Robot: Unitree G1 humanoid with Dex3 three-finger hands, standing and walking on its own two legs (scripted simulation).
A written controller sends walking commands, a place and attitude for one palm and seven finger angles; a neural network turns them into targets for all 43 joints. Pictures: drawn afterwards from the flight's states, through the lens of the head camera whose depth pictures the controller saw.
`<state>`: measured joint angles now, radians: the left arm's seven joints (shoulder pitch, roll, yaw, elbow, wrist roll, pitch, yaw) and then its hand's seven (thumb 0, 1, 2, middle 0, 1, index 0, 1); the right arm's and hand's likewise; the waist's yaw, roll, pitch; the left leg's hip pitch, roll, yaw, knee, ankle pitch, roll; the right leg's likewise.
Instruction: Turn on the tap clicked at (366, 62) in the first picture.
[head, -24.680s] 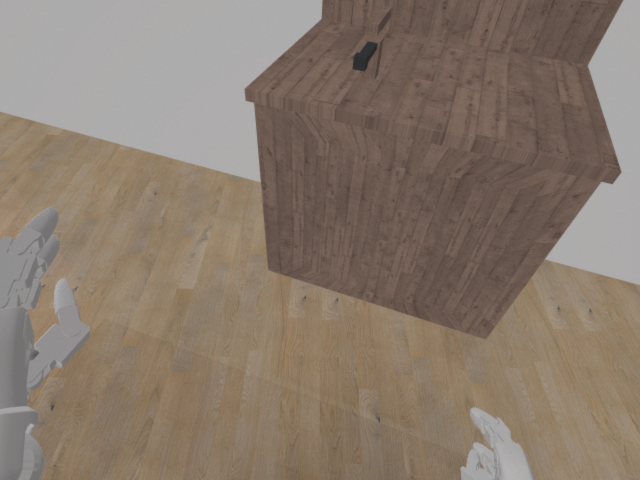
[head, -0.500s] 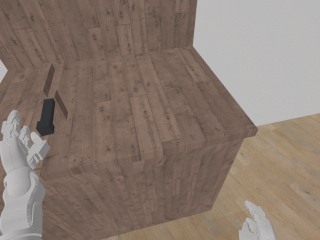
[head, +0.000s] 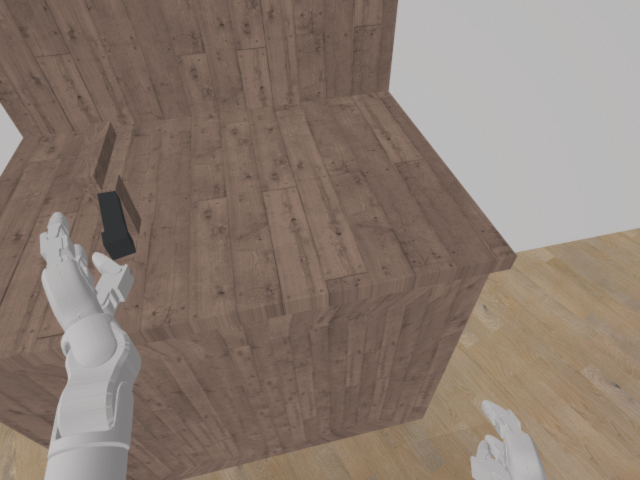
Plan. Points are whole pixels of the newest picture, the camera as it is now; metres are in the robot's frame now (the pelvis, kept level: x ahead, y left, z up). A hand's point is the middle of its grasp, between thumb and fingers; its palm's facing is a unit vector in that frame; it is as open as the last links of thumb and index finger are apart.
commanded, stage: push the lever round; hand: left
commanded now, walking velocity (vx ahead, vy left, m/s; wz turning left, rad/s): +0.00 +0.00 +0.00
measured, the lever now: (118, 242) +0.34 +0.30 +0.13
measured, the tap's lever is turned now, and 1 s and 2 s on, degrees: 15 46 70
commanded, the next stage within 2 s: lift the hand up off the lever in 1.72 s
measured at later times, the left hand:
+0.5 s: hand (156, 257) +0.33 +0.24 +0.12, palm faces +0.74 -0.67 -0.05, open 7.7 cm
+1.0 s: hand (183, 239) +0.36 +0.22 +0.12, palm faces +0.79 -0.61 -0.05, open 7.6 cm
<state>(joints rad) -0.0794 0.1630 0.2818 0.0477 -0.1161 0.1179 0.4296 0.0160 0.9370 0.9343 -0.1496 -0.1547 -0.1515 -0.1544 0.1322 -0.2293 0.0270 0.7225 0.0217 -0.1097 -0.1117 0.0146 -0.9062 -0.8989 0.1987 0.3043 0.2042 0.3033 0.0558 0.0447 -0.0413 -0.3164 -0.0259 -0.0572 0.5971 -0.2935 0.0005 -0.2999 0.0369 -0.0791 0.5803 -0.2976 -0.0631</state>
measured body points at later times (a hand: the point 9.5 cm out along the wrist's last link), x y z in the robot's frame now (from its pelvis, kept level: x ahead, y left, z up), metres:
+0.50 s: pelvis +0.00 +0.00 +0.00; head -0.01 -0.01 +0.45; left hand +0.29 +0.28 +0.13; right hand +0.20 -0.22 -0.09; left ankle +0.01 +0.12 -0.73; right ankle +0.01 -0.08 -0.73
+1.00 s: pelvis +0.01 +0.00 +0.00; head +0.01 -0.02 +0.45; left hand +0.32 +0.25 +0.13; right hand +0.20 -0.22 -0.10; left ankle +0.01 +0.12 -0.73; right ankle +0.01 -0.08 -0.73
